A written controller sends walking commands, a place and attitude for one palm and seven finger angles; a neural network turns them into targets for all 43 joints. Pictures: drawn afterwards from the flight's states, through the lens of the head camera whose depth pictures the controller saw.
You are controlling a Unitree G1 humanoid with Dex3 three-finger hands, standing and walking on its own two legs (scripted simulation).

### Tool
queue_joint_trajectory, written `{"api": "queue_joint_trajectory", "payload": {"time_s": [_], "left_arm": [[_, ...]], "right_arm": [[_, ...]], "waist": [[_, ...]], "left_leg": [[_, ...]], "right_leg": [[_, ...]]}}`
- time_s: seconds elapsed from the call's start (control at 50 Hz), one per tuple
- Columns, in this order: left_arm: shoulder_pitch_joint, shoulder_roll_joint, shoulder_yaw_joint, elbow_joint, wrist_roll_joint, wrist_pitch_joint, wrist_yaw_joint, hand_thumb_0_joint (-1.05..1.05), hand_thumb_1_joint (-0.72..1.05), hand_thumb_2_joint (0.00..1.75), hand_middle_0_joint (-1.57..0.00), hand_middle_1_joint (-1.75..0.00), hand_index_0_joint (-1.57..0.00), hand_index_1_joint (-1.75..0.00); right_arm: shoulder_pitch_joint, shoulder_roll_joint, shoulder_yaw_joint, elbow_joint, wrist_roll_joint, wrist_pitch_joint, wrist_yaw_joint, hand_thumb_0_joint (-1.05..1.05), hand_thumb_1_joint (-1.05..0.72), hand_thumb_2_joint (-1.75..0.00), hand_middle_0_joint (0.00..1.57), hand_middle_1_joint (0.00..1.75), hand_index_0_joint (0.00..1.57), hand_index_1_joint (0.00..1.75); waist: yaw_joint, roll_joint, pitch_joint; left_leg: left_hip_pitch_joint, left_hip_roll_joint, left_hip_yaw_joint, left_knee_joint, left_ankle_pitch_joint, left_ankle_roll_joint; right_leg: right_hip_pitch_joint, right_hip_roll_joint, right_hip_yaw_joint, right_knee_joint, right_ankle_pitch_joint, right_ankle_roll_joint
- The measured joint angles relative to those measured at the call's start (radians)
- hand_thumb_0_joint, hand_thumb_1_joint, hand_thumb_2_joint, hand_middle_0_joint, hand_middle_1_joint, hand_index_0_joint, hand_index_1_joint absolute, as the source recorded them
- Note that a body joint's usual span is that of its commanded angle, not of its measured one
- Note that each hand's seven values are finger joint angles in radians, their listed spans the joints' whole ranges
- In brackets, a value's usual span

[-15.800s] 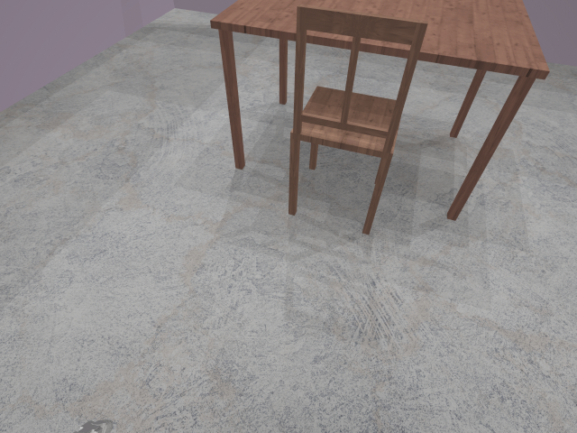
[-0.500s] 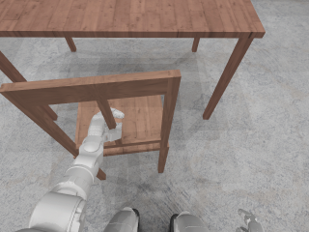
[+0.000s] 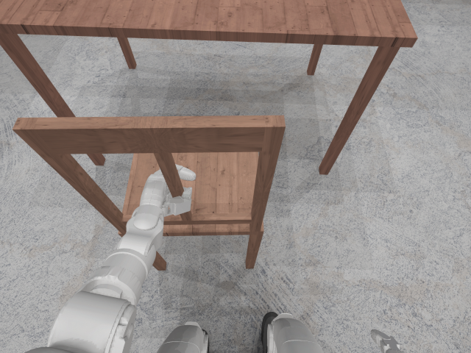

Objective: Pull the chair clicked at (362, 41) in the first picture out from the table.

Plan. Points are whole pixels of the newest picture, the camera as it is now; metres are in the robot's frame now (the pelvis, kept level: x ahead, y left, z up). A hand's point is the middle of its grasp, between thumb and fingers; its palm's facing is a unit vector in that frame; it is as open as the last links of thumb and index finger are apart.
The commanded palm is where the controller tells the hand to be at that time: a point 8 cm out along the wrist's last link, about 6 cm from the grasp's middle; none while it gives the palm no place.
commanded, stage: step backward, pulling the chair out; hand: left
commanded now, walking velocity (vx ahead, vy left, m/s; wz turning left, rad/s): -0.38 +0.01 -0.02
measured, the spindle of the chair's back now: (176, 190) +0.40 +0.13 -0.06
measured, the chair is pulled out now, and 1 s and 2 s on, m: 0.25 0.32 0.56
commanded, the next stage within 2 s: stop walking, hand still on the chair in 1.90 s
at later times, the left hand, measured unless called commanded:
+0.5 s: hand (178, 220) +0.34 +0.12 -0.05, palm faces +0.01 -0.98 -0.20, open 5.5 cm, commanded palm +0.35 +0.17 -0.05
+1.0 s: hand (173, 233) +0.31 +0.13 -0.05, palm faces -0.04 -0.99 -0.17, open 5.4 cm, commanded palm +0.31 +0.18 -0.05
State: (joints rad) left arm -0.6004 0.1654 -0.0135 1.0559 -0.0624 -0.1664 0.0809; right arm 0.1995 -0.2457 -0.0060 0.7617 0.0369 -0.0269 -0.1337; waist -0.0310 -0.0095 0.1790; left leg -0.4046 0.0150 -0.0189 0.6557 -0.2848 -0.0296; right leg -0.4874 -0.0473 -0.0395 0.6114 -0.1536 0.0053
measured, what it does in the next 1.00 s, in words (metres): steps on the spot: right foot, then left foot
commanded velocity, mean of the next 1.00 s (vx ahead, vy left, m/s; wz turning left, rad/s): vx -0.38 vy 0.01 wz -0.03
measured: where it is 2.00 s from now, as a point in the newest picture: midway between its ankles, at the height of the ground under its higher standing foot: outside the picture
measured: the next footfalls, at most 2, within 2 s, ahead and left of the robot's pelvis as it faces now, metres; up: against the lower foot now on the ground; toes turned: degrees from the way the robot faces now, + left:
right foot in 0.72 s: +0.05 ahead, -0.13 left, +0.00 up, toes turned -1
left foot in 0.92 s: -0.01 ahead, +0.14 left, +0.00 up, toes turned +2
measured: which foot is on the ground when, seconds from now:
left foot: down 0.00-0.82, up 0.84-0.90, down 0.92-1.00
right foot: down 0.00-0.60, up 0.62-0.70, down 0.72-0.98, up 1.00-1.00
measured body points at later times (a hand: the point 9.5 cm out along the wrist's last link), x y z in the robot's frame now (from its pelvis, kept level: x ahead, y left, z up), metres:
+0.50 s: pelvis -0.04 +0.00 -0.01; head +0.03 -0.02 +0.44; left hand +0.33 +0.17 -0.04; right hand +0.04 -0.27 -0.14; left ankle +0.01 +0.13 -0.70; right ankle +0.10 -0.12 -0.72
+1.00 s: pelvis -0.08 +0.02 +0.00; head +0.02 +0.02 +0.44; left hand +0.31 +0.18 -0.04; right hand +0.02 -0.26 -0.12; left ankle -0.05 +0.14 -0.72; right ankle +0.01 -0.13 -0.72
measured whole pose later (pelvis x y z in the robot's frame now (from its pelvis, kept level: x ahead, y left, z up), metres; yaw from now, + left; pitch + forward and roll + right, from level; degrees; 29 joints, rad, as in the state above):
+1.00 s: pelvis -0.08 +0.02 +0.00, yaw +0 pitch +2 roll +0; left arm -0.65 0.17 0.00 1.09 -0.05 -0.13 0.08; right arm 0.15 -0.27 -0.01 0.77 0.04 -0.02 -0.14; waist -0.05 -0.01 0.19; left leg -0.39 0.01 0.02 0.61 -0.25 -0.01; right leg -0.46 -0.06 0.00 0.59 -0.15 0.04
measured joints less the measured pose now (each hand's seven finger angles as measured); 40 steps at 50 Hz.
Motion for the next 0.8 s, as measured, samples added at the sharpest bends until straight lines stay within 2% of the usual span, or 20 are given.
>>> {"api": "queue_joint_trajectory", "payload": {"time_s": [0.06,0.16,0.22,0.28,0.4,0.44,0.5,0.54,0.58,0.6,0.66,0.7,0.72,0.76,0.8], "left_arm": [[0.008,0.01,0.013,0.016,-0.001,-0.012,0.0,0.05,0.66,0.82,-0.32,-1.24,-0.5,-1.45],[0.025,0.006,0.029,0.048,0.0,-0.038,0.011,0.05,0.65,0.82,-0.33,-1.23,-0.5,-1.45],[0.046,-0.003,0.024,0.05,0.002,-0.048,0.013,0.05,0.66,0.81,-0.33,-1.23,-0.5,-1.45],[0.063,-0.001,0.016,0.038,0.002,-0.05,0.009,0.05,0.66,0.81,-0.33,-1.23,-0.5,-1.45],[0.053,0.026,0.024,0.029,0.011,-0.033,0.0,0.05,0.64,0.83,-0.35,-1.25,-0.5,-1.45],[0.056,0.028,0.032,0.026,0.009,-0.032,0.004,0.05,0.63,0.83,-0.36,-1.25,-0.5,-1.45],[0.051,0.015,0.044,0.038,0.004,-0.038,0.018,0.05,0.64,0.83,-0.36,-1.25,-0.5,-1.45],[0.042,0.004,0.046,0.049,0.01,-0.037,0.023,0.05,0.64,0.82,-0.35,-1.25,-0.5,-1.45],[0.032,-0.004,0.033,0.058,0.017,-0.035,0.022,0.06,0.65,0.81,-0.34,-1.26,-0.5,-1.45],[0.023,-0.006,0.024,0.058,0.02,-0.033,0.019,0.06,0.65,0.81,-0.33,-1.27,-0.5,-1.45],[0.023,-0.006,0.006,0.038,0.012,-0.022,0.012,0.06,0.66,0.8,-0.31,-1.28,-0.5,-1.45],[0.022,-0.008,0.002,0.039,0.01,-0.019,0.006,0.06,0.67,0.79,-0.3,-1.29,-0.5,-1.45],[0.021,-0.007,0.003,0.043,0.012,-0.019,0.001,0.06,0.67,0.79,-0.3,-1.29,-0.5,-1.45],[0.012,-0.003,0.009,0.052,0.016,-0.025,-0.003,0.06,0.67,0.8,-0.3,-1.29,-0.5,-1.45],[-0.003,0.004,0.025,0.057,0.014,-0.029,-0.001,0.07,0.66,0.8,-0.31,-1.28,-0.5,-1.45]], "right_arm": [[-0.011,0.02,0.007,0.004,0.006,-0.006,0.005,0.01,-0.91,-0.9,0.2,0.3,0.2,0.3],[-0.013,0.017,0.017,0.022,0.008,-0.025,0.005,0.01,-0.91,-0.9,0.2,0.3,0.2,0.3],[0.013,0.002,0.019,0.016,0.007,-0.028,-0.001,0.01,-0.91,-0.9,0.21,0.3,0.2,0.3],[0.036,0.0,0.014,0.007,0.008,-0.025,-0.006,0.01,-0.91,-0.9,0.2,0.3,0.2,0.3],[0.046,0.022,0.01,0.017,0.005,-0.019,-0.001,0.01,-0.91,-0.9,0.2,0.3,0.2,0.3],[0.042,0.018,0.008,0.021,0.007,-0.019,0.004,0.01,-0.91,-0.9,0.2,0.3,0.2,0.3],[0.026,-0.001,0.003,0.037,0.006,-0.02,0.014,0.01,-0.91,-0.9,0.2,0.3,0.2,0.3],[0.022,-0.015,0.007,0.047,0.005,-0.023,0.016,0.01,-0.91,-0.9,0.2,0.3,0.2,0.3],[0.032,-0.029,0.012,0.048,0.007,-0.028,0.012,0.01,-0.91,-0.9,0.2,0.3,0.2,0.3],[0.036,-0.032,0.012,0.046,0.007,-0.029,0.008,0.01,-0.91,-0.9,0.2,0.3,0.2,0.3],[0.046,-0.025,0.004,0.028,0.003,-0.023,0.002,0.01,-0.91,-0.9,0.2,0.3,0.2,0.3],[0.053,-0.011,-0.001,0.027,-0.003,-0.025,0.005,0.01,-0.91,-0.9,0.2,0.3,0.2,0.3],[0.058,-0.002,0.0,0.03,-0.005,-0.026,0.01,0.01,-0.91,-0.9,0.2,0.3,0.2,0.3],[0.047,0.01,0.004,0.04,-0.009,-0.027,0.023,0.01,-0.91,-0.9,0.2,0.3,0.2,0.3],[0.016,0.016,0.008,0.045,-0.006,-0.024,0.029,0.01,-0.91,-0.9,0.2,0.3,0.2,0.3]], "waist": [[-0.007,0.01,-0.013],[-0.029,0.014,-0.032],[-0.021,0.021,-0.047],[-0.007,0.02,-0.05],[-0.005,-0.001,-0.033],[-0.011,0.005,-0.038],[-0.028,0.014,-0.038],[-0.035,0.01,-0.042],[-0.041,0.008,-0.057],[-0.04,0.004,-0.056],[-0.016,0.006,-0.039],[-0.008,0.018,-0.034],[-0.003,0.017,-0.036],[0.008,0.028,-0.031],[-0.001,0.041,-0.009]], "left_leg": [[-0.025,0.011,-0.004,0.027,-0.003,-0.008],[-0.034,0.004,0.007,0.015,-0.019,0.004],[-0.029,0.011,0.024,-0.015,0.053,0.01],[-0.028,0.018,0.038,-0.011,0.04,0.011],[-0.037,0.016,0.028,0.06,0.009,-0.003],[-0.059,0.015,0.021,0.098,-0.049,-0.001],[-0.076,-0.013,0.009,0.191,-0.185,0.002],[-0.042,-0.027,0.017,0.185,-0.209,0.003],[0.025,-0.024,0.028,0.046,-0.15,0.013],[0.028,-0.026,0.031,0.008,-0.055,0.025],[0.033,-0.014,0.04,0.002,-0.026,0.038],[0.038,0.0,0.03,-0.002,-0.037,0.033],[0.038,0.004,0.026,0.0,-0.04,0.028],[0.027,0.024,0.02,0.017,-0.045,0.016],[0.006,0.039,0.014,0.044,-0.009,-0.001]], "right_leg": [[-0.016,0.01,-0.004,0.009,0.003,-0.008],[-0.017,0.001,0.002,-0.028,0.038,0.0],[-0.023,0.003,0.01,-0.034,0.016,0.011],[-0.036,0.01,0.02,-0.003,-0.068,0.013],[-0.04,0.009,0.019,0.044,0.028,-0.005],[-0.054,0.009,0.013,0.062,0.016,-0.013],[-0.048,-0.002,0.006,0.024,0.036,-0.014],[-0.039,-0.013,0.004,-0.018,0.062,-0.007],[-0.044,-0.022,-0.005,-0.044,0.08,0.004],[-0.048,-0.027,-0.007,-0.044,0.072,0.009],[-0.054,-0.005,0.01,0.061,-0.09,0.008],[-0.002,0.014,0.014,0.08,-0.108,0.0],[0.039,0.018,0.018,0.05,-0.054,-0.005],[0.081,0.037,0.014,-0.022,-0.061,0.001],[0.088,0.051,0.005,-0.045,-0.049,-0.001]]}}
